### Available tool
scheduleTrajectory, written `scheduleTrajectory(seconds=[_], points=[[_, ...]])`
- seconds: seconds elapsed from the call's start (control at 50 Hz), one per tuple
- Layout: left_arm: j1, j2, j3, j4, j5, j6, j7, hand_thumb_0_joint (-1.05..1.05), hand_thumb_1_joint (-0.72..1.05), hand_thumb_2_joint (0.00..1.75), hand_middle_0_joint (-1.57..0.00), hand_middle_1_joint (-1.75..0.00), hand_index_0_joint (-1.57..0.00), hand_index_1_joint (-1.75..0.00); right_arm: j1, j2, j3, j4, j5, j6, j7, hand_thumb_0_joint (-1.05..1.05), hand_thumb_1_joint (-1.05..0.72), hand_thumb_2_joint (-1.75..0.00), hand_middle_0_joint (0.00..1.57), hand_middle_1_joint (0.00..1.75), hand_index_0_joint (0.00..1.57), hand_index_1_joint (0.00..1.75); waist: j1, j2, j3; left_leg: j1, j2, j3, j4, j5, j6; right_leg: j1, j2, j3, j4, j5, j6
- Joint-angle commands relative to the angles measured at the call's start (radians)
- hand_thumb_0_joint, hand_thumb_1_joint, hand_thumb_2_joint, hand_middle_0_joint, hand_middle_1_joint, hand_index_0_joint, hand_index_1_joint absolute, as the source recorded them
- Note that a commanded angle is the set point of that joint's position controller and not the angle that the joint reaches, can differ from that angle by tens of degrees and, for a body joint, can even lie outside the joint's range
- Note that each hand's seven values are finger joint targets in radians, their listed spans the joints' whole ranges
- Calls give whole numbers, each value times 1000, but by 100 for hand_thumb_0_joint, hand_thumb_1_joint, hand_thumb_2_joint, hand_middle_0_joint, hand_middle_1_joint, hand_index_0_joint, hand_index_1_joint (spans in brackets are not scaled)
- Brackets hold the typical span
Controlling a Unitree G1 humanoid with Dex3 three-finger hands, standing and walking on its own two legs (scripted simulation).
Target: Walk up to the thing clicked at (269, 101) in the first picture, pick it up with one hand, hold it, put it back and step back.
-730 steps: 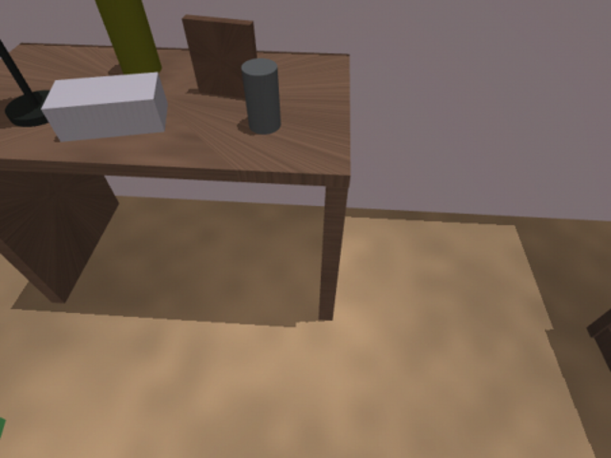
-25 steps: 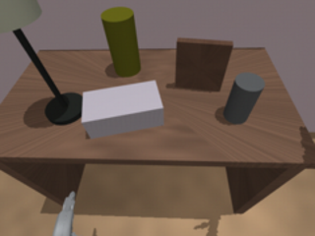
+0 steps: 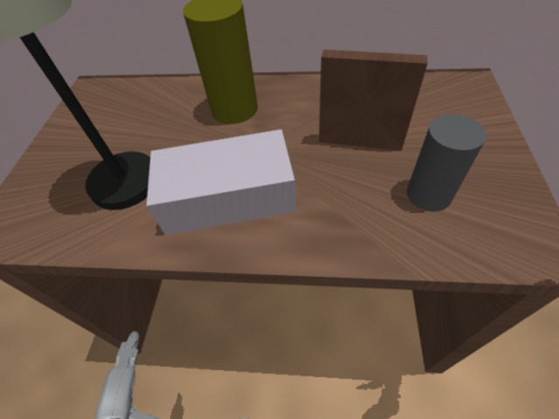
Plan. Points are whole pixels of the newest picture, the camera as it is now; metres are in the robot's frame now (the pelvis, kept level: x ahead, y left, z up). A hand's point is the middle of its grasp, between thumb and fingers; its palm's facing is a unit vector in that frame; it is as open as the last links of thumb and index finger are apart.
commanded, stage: go down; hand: right
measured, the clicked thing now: (441, 166) +0.51 -0.20 +0.04
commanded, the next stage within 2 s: approach in 1.10 s
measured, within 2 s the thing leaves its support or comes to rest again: neither
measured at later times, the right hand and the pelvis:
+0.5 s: hand out of the picture +0.42 -0.39 +0.18, palm faces +0.24 +0.97 +0.01, open 17.4 cm; pelvis +0.00 +0.00 -0.01, yaw +0 degrees
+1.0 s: hand out of the picture +0.41 -0.39 +0.17, palm faces +0.24 +0.97 +0.01, open 17.4 cm; pelvis +0.00 +0.00 -0.01, yaw +0 degrees
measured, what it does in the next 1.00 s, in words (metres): stands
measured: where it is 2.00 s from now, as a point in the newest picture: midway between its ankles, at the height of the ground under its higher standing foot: outside the picture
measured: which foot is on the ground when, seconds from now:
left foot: down 0.00-1.00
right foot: down 0.00-1.00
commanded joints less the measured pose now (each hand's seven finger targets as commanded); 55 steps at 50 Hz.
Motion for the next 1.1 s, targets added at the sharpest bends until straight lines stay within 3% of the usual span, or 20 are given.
scheduleTrajectory(seconds=[0.0, 0.04, 0.1, 0.14, 0.28, 0.38, 0.4, 0.44, 0.5, 0.54, 0.6, 0.64, 0.68, 0.72, 0.82, 0.86, 0.92, 0.98, 1.0, 1.08], points=[[-18, 167, 76, -144, 2, -49, 17, 0, -57, 7, -5, -5, -4, -6, -360, -436, -52, -216, 20, -63, -3, 0, 54, -4, 5, 5, 5, 5, -15, -213, -339, 116, -28, 16, -43, 255, 51, 214, 30, -21, -73, 369, -26], [-22, 184, 92, -154, 1, -49, 17, 0, -57, 7, -5, -5, -4, -6, -350, -403, -39, -186, 29, -52, -1, 0, 54, -5, 5, 5, 5, 5, -11, -196, -314, 94, -36, 27, -37, 236, 52, 212, 22, -12, -76, 382, -22], [-5, 145, 56, -148, 5, -49, 9, 0, -57, 7, -5, -5, -4, -6, -388, -419, -39, -202, 11, -52, -3, 0, 53, -4, 6, 5, 5, 5, -12, -226, -334, 78, -33, 20, -35, 237, 55, 218, 22, -15, -62, 391, -22], [-27, 169, 81, -178, 4, -52, 11, 0, -57, 7, -5, -5, -4, -6, -387, -435, -49, -195, 14, -55, -5, 0, 54, -5, 5, 5, 5, 5, -10, -218, -350, 94, -34, 24, -25, 251, 54, 217, 21, -12, -56, 414, -19], [0, 171, 77, -166, 10, -45, 6, 0, -57, 7, -5, -5, -4, -6, -428, -471, -60, -161, -3, -55, -4, 0, 53, -5, 6, 5, 5, 5, -5, -233, -370, 65, -37, 22, -6, 274, 55, 223, 16, -9, -25, 486, -16], [-1, 169, 74, -181, 8, -40, 4, 0, -57, 7, -5, -5, -4, -6, -408, -463, -52, -129, -4, -48, 2, 0, 52, -4, 6, 5, 6, 5, -3, -211, -354, 81, -37, 22, -2, 284, 52, 182, 24, -13, -21, 448, -23], [-31, 159, 58, -219, 10, -43, -1, 0, -57, 7, -5, -5, -4, -6, -440, -462, -49, -154, -11, -51, 1, 0, 52, -5, 6, 5, 6, 5, 1, -223, -396, 103, -30, 14, 1, 309, 52, 194, 26, -17, -12, 458, -24], [-27, 179, 82, -247, 6, -42, 5, 0, -57, 7, -5, -5, -4, -6, -469, -491, -57, -193, -13, -53, -3, 0, 52, -5, 6, 5, 6, 5, -2, -224, -429, 99, -33, 18, 4, 297, 52, 219, 26, -15, -12, 450, -25], [39, 166, 75, -199, 5, -30, 0, 0, -56, 7, -5, -5, -4, -6, -395, -457, -46, -116, -10, -32, -1, 0, 52, -4, 6, 5, 6, 5, 5, -207, -336, 84, -32, 20, -7, 275, 52, 160, 31, -19, -26, 389, -29], [-21, 169, 72, -264, 4, -40, -1, 0, -56, 6, -5, -5, -4, -6, -502, -486, -48, -222, -11, -46, -5, 0, 54, -4, 6, 5, 6, 5, 1, -230, -376, 68, -35, 21, -7, 238, 54, 183, 25, -14, -34, 358, -27], [48, 181, 90, -218, 5, -31, -3, 0, -57, 7, -5, -5, -4, -6, -398, -452, -39, -122, -14, -28, -4, 0, 53, -4, 6, 5, 6, 5, 4, -225, -338, 36, -40, 28, -1, 229, 56, 195, 20, -8, -32, 404, -20], [32, 148, 59, -232, 5, -34, -8, 0, -57, 7, -5, -5, -4, -6, -401, -465, -53, -148, -16, -34, -6, 0, 53, -4, 6, 4, 6, 4, -11, -217, -347, 67, -34, 23, 2, 272, 54, 173, 25, -16, -19, 424, -25], [39, 160, 73, -214, 9, -31, -8, 0, -57, 7, -5, -5, -4, -6, -413, -504, -84, -168, -14, -39, -5, 0, 54, -5, 6, 5, 5, 5, -15, -236, -396, 104, -30, 15, 11, 318, 54, 178, 29, -21, -7, 456, -24], [-12, 181, 85, -263, 7, -36, -8, 0, -57, 7, -5, -5, -4, -6, -417, -468, -62, -166, -9, -40, 4, 0, 54, -4, 6, 5, 6, 5, 1, -206, -392, 88, -35, 21, 13, 310, 52, 186, 23, -11, -7, 473, -23], [-2, 164, 65, -214, 8, -30, -7, 0, -57, 7, -5, -5, -4, -6, -413, -468, -63, -199, -8, -48, 4, 0, 53, -4, 6, 5, 6, 5, -13, -260, -417, 69, -37, 22, 13, 282, 58, 224, 21, -11, -7, 493, -19], [2, 190, 87, -205, 7, -30, 2, 0, -57, 7, -5, -5, -4, -6, -467, -516, -80, -243, -4, -50, -1, 0, 53, -4, 6, 5, 6, 5, -8, -266, -414, 66, -40, 26, 9, 252, 59, 229, 21, -9, -19, 458, -19], [-9, 155, 56, -214, 7, -32, 1, 0, -56, 6, -5, -5, -4, -6, -465, -446, -33, -208, -8, -45, -2, 0, 49, -4, 7, 4, 6, 4, 7, -235, -376, 70, -35, 20, -4, 249, 55, 205, 27, -18, -27, 388, -27], [27, 179, 76, -175, 9, -29, 3, 0, -56, 6, -5, -5, -4, -5, -397, -456, -44, -107, -8, -28, -6, 0, 54, -5, 6, 5, 6, 5, 10, -212, -286, 31, -38, 26, -15, 195, 56, 157, 25, -13, -43, 327, -28], [-29, 188, 87, -235, 7, -36, 2, 0, -56, 6, -5, -5, -4, -5, -412, -465, -42, -131, -14, -33, -7, 0, 54, -5, 6, 5, 6, 5, 6, -199, -306, 50, -36, 27, -13, 194, 55, 154, 24, -12, -48, 309, -29], [47, 157, 63, -228, 7, -34, -3, 0, -55, 6, -5, -5, -4, -5, -372, -471, -60, -101, -10, -41, 1, 0, 55, -4, 6, 5, 6, 5, -1, -181, -325, 72, -34, 25, -1, 223, 50, 137, 30, -18, -35, 313, -32]])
